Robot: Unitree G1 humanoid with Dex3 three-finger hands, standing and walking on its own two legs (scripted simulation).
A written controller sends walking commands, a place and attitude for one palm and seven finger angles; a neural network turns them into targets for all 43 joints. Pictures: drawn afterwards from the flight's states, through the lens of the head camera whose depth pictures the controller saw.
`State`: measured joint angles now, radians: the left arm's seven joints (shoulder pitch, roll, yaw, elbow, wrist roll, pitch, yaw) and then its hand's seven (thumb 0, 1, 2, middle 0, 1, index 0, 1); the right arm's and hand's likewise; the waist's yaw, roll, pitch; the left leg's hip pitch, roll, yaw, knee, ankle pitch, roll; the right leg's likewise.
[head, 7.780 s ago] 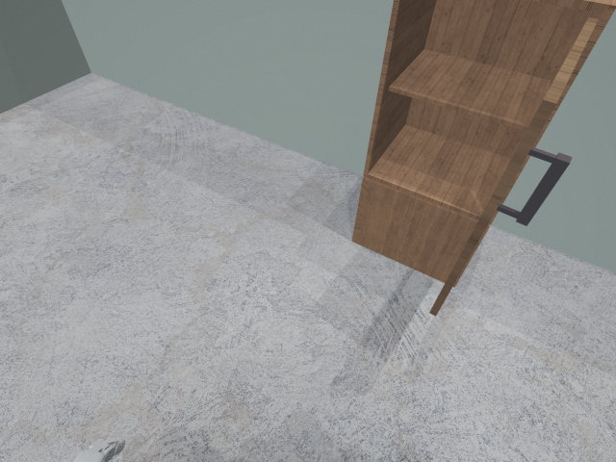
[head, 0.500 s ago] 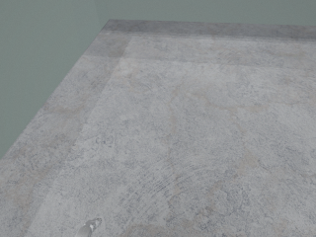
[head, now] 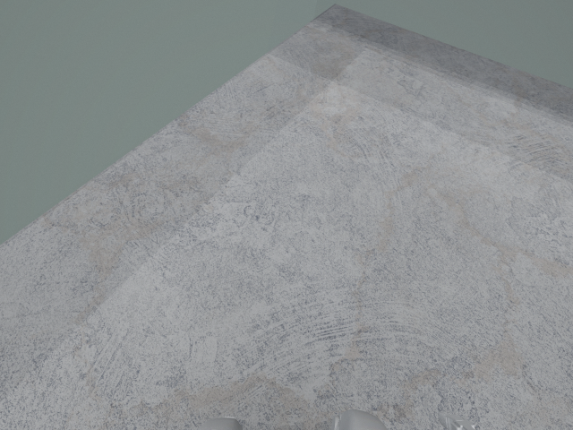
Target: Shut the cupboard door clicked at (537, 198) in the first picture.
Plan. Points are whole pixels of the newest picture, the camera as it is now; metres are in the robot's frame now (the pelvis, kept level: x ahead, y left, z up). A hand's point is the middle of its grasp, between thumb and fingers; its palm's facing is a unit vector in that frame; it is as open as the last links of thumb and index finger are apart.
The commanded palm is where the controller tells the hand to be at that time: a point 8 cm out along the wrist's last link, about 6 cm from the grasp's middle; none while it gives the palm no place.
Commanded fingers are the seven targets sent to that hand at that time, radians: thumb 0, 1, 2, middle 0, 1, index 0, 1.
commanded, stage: walk to a spot facing it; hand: left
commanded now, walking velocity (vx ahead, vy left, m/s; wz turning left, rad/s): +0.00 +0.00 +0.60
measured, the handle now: out of the picture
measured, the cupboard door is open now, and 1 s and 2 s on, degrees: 85 85 85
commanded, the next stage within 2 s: none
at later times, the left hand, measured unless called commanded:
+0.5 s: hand out of the picture +0.04 +0.16 -0.12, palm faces +0.29 -0.91 -0.30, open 7.4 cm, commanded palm none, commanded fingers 0.00 0.90 0.90 -0.20 -0.30 -0.20 -0.30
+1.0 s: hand out of the picture -0.14 +0.20 -0.16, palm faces +0.61 -0.74 -0.26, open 7.4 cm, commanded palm none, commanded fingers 0.00 0.90 0.90 -0.20 -0.30 -0.20 -0.30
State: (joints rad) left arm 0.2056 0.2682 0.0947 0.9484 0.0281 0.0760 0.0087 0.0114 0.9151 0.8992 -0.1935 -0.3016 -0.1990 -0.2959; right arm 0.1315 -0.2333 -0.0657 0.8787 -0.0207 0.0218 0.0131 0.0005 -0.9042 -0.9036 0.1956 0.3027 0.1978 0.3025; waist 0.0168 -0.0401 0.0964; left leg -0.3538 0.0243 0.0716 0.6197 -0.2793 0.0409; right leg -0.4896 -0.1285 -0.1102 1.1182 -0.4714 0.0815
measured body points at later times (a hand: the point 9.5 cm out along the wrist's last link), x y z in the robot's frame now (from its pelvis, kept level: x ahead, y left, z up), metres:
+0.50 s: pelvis -0.01 -0.06 +0.01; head +0.02 -0.09 +0.46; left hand +0.02 +0.20 -0.10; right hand +0.11 -0.30 -0.15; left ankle -0.05 +0.08 -0.64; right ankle +0.00 -0.16 -0.73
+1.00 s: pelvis -0.05 -0.02 +0.01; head -0.03 +0.02 +0.46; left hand -0.17 +0.23 -0.14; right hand +0.20 -0.16 -0.11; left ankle -0.09 +0.06 -0.73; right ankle +0.02 -0.17 -0.64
